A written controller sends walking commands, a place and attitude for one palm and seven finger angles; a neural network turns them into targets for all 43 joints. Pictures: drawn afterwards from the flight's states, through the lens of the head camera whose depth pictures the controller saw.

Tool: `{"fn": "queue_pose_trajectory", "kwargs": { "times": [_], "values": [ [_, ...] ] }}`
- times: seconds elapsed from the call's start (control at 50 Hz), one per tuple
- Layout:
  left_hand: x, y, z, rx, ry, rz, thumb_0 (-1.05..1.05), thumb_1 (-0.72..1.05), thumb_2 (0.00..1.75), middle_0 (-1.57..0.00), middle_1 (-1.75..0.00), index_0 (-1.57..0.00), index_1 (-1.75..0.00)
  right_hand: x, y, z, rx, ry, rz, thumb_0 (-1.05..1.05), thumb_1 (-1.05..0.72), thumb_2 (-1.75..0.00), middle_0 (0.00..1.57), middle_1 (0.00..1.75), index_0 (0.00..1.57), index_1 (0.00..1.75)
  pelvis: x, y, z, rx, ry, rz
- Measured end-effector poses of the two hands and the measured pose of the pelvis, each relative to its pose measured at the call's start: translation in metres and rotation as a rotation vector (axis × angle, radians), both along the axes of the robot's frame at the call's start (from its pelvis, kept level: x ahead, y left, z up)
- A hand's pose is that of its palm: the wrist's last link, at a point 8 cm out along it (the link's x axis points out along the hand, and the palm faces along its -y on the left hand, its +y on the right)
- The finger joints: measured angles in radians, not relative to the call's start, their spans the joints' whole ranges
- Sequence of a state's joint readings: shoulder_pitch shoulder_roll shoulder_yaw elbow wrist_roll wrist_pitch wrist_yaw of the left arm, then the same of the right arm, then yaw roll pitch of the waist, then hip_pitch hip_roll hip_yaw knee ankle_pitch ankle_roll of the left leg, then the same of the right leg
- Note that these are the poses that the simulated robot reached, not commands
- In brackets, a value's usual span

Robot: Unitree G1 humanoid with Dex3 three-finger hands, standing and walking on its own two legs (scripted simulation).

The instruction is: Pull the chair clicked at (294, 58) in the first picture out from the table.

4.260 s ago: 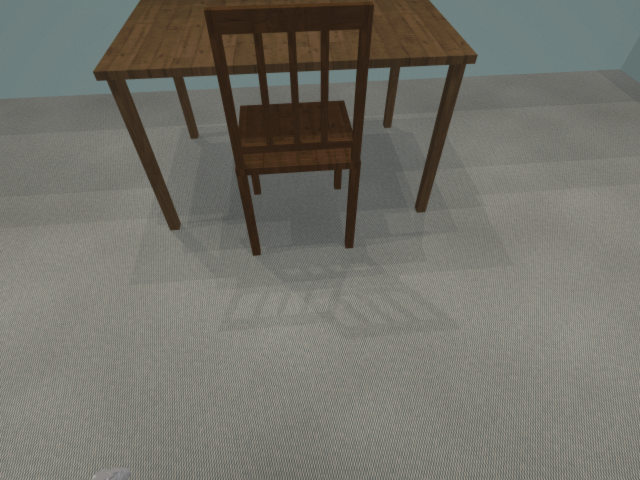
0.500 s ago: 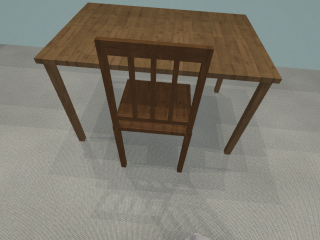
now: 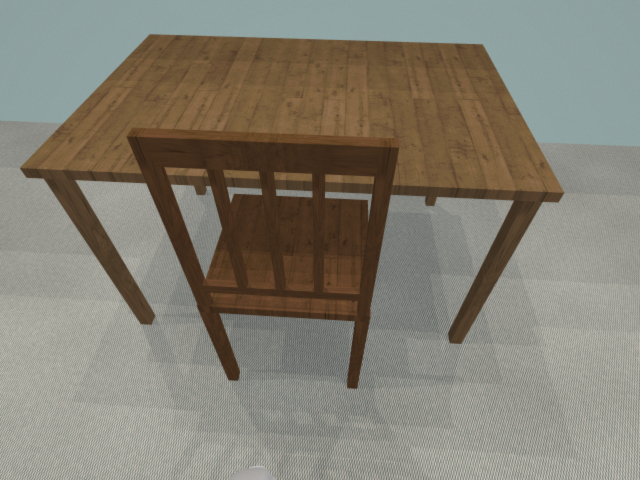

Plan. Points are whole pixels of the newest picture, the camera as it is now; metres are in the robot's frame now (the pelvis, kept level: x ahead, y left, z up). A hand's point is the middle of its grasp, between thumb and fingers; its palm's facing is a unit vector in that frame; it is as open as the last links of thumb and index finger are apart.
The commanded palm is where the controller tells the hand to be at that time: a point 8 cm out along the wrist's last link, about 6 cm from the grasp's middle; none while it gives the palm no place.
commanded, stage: take the last steps up to it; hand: left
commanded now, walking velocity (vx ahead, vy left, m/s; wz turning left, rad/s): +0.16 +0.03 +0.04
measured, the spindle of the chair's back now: (274, 236) +0.56 +0.13 -0.08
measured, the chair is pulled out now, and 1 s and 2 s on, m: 0.00 0.00 0.00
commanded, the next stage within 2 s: come to a stop and stand still in 0.02 s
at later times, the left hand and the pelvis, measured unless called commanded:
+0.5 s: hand out of the picture +0.07 +0.22 -0.19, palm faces +0.03 -0.98 -0.18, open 7.4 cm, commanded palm none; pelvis +0.06 +0.04 +0.00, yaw -2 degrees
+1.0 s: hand out of the picture +0.06 +0.13 -0.18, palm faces +0.01 -0.98 -0.19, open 7.3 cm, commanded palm none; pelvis +0.05 -0.04 +0.00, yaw -1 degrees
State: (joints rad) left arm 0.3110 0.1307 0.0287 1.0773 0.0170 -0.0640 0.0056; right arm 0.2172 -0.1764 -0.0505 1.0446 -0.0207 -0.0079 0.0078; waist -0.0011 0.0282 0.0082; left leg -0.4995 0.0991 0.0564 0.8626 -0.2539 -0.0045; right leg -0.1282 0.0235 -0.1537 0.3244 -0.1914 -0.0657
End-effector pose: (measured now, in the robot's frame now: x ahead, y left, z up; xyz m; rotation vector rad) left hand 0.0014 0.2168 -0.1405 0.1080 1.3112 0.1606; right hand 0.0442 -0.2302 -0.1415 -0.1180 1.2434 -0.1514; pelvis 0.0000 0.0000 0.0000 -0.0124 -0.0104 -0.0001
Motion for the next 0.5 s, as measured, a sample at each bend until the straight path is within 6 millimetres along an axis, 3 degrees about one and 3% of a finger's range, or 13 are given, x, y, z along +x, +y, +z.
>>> {"fn": "queue_pose_trajectory", "kwargs": {
  "times": [0.12,0.2,0.28,0.36,0.5],
  "values": [
    [-0.006,0.006,-0.014,-0.051,0.090,0.058,0.00,0.91,0.90,-0.21,-0.30,-0.20,-0.30,0.068,0.026,0.006,-0.011,-0.061,0.067,0.00,-0.91,-0.90,0.20,0.30,0.19,0.30,0.034,0.018,-0.004,-0.019,-0.005,0.003],
    [-0.003,0.020,-0.030,-0.069,0.161,0.078,0.00,0.91,0.90,-0.21,-0.30,-0.20,-0.30,0.097,0.049,0.003,-0.034,-0.081,0.093,0.00,-0.91,-0.90,0.20,0.30,0.19,0.30,0.056,0.034,-0.014,-0.015,-0.012,0.002],
    [0.011,0.031,-0.029,-0.059,0.203,0.056,0.00,0.91,0.90,-0.20,-0.30,-0.20,-0.30,0.106,0.061,0.007,-0.058,-0.076,0.060,-0.02,-0.94,-0.90,0.20,0.30,0.20,0.30,0.066,0.043,-0.010,0.002,-0.012,-0.017],
    [0.032,0.041,-0.025,-0.045,0.195,0.027,0.00,0.91,0.90,-0.20,-0.30,-0.20,-0.30,0.105,0.058,0.013,-0.080,-0.053,0.032,-0.03,-0.95,-0.90,0.20,0.30,0.20,0.30,0.067,0.047,-0.005,-0.004,-0.005,-0.024],
    [0.067,0.052,-0.020,0.001,0.116,-0.009,0.00,0.91,0.90,-0.20,-0.30,-0.20,-0.30,0.072,0.034,0.015,-0.102,0.016,-0.016,-0.02,-0.94,-0.90,0.20,0.30,0.20,0.30,0.059,0.036,-0.002,-0.012,0.004,-0.033]
  ]
}}
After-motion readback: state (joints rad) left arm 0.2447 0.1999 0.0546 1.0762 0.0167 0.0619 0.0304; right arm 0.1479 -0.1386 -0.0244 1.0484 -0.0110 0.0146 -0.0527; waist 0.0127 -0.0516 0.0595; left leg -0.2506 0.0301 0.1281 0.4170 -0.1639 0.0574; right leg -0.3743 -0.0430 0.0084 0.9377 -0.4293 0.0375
